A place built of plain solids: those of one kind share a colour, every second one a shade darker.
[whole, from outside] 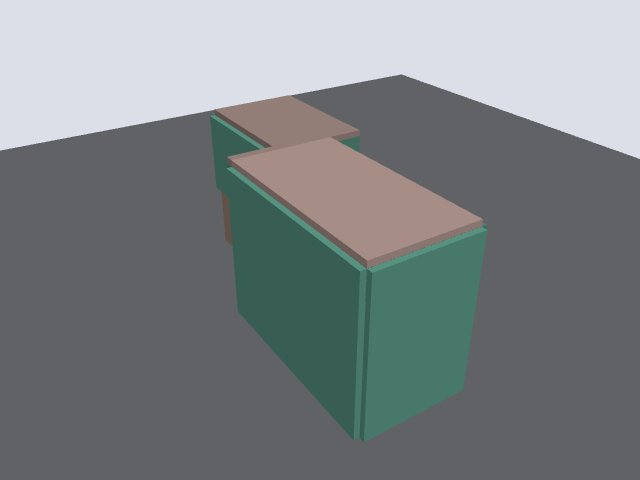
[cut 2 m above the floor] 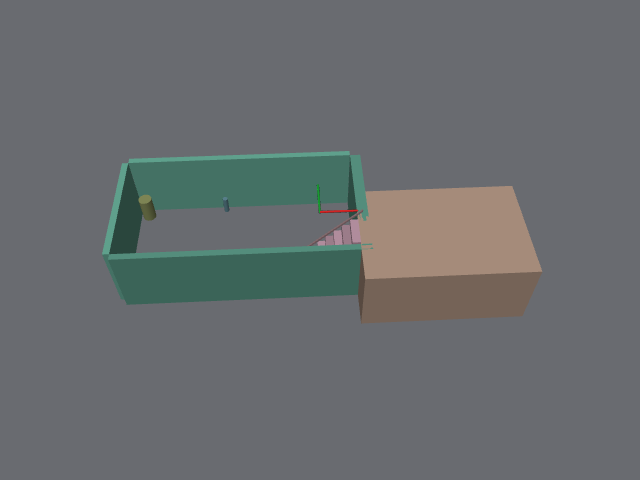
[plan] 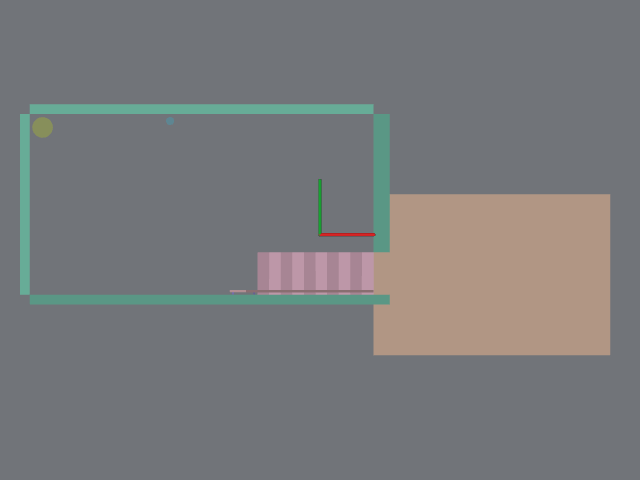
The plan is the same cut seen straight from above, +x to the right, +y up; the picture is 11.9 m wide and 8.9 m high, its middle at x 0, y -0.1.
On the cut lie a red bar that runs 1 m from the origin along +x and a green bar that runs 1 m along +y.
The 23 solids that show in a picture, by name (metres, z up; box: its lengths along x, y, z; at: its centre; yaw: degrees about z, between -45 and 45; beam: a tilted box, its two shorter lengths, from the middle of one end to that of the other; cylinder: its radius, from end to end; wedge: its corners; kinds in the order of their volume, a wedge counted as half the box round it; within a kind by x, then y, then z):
{
 "floor_1": {"box": [4.39, 2.99, 2.58], "at": [3.19, -0.74, 0.99]},
 "wall_1": {"box": [0.18, 3.35, 5.03], "at": [-5.47, 0.56, 2.47]},
 "wall_2": {"box": [6.37, 0.18, 5.03], "at": [-2.2, 2.33, 2.47]},
 "wall_3": {"box": [6.67, 0.18, 5.03], "at": [-2.05, -1.2, 2.47]},
 "wall_4": {"box": [0.3, 1.12, 2.71], "at": [1.14, -1.68, 3.63]},
 "wall_5": {"box": [0.3, 2.57, 5.03], "at": [1.14, 0.95, 2.47]},
 "wall_6": {"box": [4.09, 0.18, 2.71], "at": [3.34, 0.84, 3.63]},
 "roof_1": {"box": [6.37, 3.35, 0.2], "at": [-2.2, 0.56, 5.08]},
 "roof_2": {"box": [0.3, 4.47, 0.2], "at": [1.14, 0.0, 5.08]},
 "roof_3": {"box": [4.09, 2.99, 0.2], "at": [3.34, -0.74, 5.08]},
 "tread_1": {"wedge": [[-1.16, -1.11, -0.05], [-1.16, -1.11, 0.21], [-1.16, -0.33, -0.05], [-1.16, -0.33, 0.21], [-0.94, -1.11, -0.05], [-0.94, -1.11, 0.21], [-0.94, -0.33, -0.05], [-0.94, -0.33, 0.21]]},
 "tread_2": {"wedge": [[-0.94, -1.11, -0.05], [-0.94, -1.11, 0.41], [-0.94, -0.33, -0.05], [-0.94, -0.33, 0.41], [-0.72, -1.11, -0.05], [-0.72, -1.11, 0.41], [-0.72, -0.33, -0.05], [-0.72, -0.33, 0.41]]},
 "tread_3": {"wedge": [[-0.73, -1.11, -0.05], [-0.73, -1.11, 0.62], [-0.73, -0.33, -0.05], [-0.73, -0.33, 0.62], [-0.51, -1.11, -0.05], [-0.51, -1.11, 0.62], [-0.51, -0.33, -0.05], [-0.51, -0.33, 0.62]]},
 "tread_4": {"wedge": [[-0.51, -1.11, -0.05], [-0.51, -1.11, 0.83], [-0.51, -0.33, -0.05], [-0.51, -0.33, 0.83], [-0.3, -1.11, -0.05], [-0.3, -1.11, 0.83], [-0.29, -0.33, -0.05], [-0.29, -0.33, 0.83]]},
 "tread_5": {"wedge": [[-0.3, -1.11, -0.05], [-0.3, -1.11, 1.03], [-0.3, -0.33, -0.05], [-0.3, -0.33, 1.03], [-0.08, -1.11, -0.05], [-0.08, -1.11, 1.03], [-0.08, -0.33, -0.05], [-0.08, -0.33, 1.03]]},
 "tread_6": {"wedge": [[-0.08, -1.11, -0.05], [-0.08, -1.11, 1.24], [-0.08, -0.33, -0.05], [-0.08, -0.33, 1.24], [0.13, -1.11, -0.05], [0.13, -1.11, 1.24], [0.13, -0.33, -0.05], [0.13, -0.33, 1.24]]},
 "tread_7": {"wedge": [[0.13, -1.11, -0.05], [0.13, -1.11, 1.45], [0.13, -0.33, -0.05], [0.13, -0.33, 1.45], [0.35, -1.11, -0.05], [0.35, -1.11, 1.45], [0.35, -0.33, -0.05], [0.35, -0.33, 1.45]]},
 "tread_8": {"wedge": [[0.35, -1.11, -0.05], [0.35, -1.11, 1.65], [0.35, -0.33, -0.05], [0.35, -0.33, 1.65], [0.56, -1.11, -0.05], [0.56, -1.11, 1.65], [0.57, -0.33, -0.05], [0.57, -0.33, 1.66]]},
 "tread_9": {"wedge": [[0.56, -1.11, -0.05], [0.56, -1.11, 1.86], [0.56, -0.33, -0.05], [0.56, -0.33, 1.86], [0.78, -1.11, -0.05], [0.78, -1.11, 1.86], [0.78, -0.33, -0.05], [0.78, -0.33, 1.86]]},
 "tread_10": {"wedge": [[0.78, -1.11, -0.05], [0.78, -1.11, 2.07], [0.78, -0.33, -0.05], [0.78, -0.33, 2.07], [1.0, -1.11, -0.05], [1.0, -1.11, 2.07], [1.0, -0.33, -0.05], [1.0, -0.33, 2.07]]},
 "guard_rail_1": {"wedge": [[-1.37, -1.07, 0.89], [-1.37, -1.07, 0.95], [-1.37, -1.03, 0.89], [-1.37, -1.03, 0.95], [0.99, -1.07, 3.17], [0.99, -1.07, 3.23], [0.99, -1.03, 3.17], [0.99, -1.03, 3.23]]},
 "bin_1": {"cylinder": 0.19, "from": [-5.14, 1.99, 0.0], "to": [-5.14, 1.99, 0.75]},
 "extinguisher_1": {"cylinder": 0.07, "from": [-2.78, 2.11, 0.0], "to": [-2.78, 2.11, 0.52]}
}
